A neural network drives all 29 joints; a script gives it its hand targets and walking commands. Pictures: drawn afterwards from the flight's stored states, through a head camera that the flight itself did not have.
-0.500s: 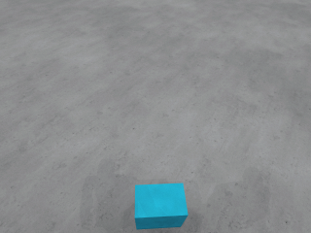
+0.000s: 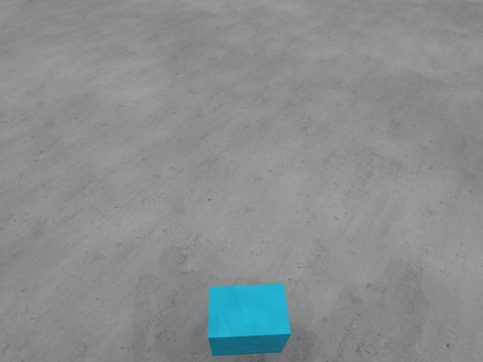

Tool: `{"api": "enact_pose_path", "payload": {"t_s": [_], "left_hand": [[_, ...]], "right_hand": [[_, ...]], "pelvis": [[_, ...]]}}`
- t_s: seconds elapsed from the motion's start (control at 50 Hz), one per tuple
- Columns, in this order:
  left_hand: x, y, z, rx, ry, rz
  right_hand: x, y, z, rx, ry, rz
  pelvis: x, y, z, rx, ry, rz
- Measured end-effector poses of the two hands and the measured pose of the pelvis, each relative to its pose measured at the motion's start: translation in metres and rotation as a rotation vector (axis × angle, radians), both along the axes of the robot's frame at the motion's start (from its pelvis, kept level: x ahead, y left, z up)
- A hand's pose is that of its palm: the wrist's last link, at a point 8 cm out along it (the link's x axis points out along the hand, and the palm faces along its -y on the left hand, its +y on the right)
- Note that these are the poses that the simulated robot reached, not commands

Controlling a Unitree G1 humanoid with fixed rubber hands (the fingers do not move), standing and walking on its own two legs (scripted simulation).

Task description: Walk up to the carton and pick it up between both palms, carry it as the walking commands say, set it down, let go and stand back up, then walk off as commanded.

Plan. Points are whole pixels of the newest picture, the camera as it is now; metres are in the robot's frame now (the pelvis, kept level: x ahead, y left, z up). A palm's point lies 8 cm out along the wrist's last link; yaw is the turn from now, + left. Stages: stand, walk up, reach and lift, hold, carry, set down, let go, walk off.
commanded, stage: stand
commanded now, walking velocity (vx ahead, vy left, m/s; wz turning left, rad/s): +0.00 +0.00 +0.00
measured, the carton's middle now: (246, 321) +0.38 -0.03 -0.65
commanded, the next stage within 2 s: reach and lift in 0.22 s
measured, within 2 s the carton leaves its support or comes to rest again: neither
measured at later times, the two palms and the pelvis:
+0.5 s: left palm out of the picture +0.16 +0.22 -0.13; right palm out of the picture +0.15 -0.25 -0.12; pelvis -0.01 +0.00 -0.02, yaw -1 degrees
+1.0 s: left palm (130, 357) +0.18 +0.22 -0.19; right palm (365, 348) +0.19 -0.25 -0.18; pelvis -0.08 +0.01 -0.09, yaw -2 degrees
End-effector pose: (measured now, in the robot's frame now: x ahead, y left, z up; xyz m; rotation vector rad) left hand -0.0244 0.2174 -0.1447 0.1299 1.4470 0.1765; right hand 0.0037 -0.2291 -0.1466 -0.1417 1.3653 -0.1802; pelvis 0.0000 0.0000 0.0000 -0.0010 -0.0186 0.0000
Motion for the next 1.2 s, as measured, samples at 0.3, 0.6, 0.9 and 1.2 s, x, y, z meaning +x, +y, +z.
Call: {"api": "enact_pose_path", "payload": {"t_s": [0.3,0.6,0.9,1.2], "left_hand": [[0.071,0.006,-0.002,0.02,-0.156,-0.015],[0.163,0.001,0.0,-0.021,-0.152,-0.076],[0.184,-0.001,-0.037,-0.022,-0.38,-0.027],[0.273,-0.012,-0.042,-0.006,-0.524,-0.015]], "right_hand": [[0.056,-0.015,0.001,0.003,-0.124,0.01],[0.128,-0.008,0.008,0.024,-0.079,0.057],[0.164,-0.021,-0.028,0.036,-0.31,0.071],[0.257,-0.021,-0.038,0.076,-0.453,0.075]], "pelvis": [[-0.01,-0.007,-0.015,0.007,0.098,-0.007],[-0.01,0.003,-0.027,0.006,0.235,-0.032],[-0.064,0.014,-0.082,0.01,0.303,-0.044],[-0.109,0.009,-0.11,0.018,0.349,-0.038]]}}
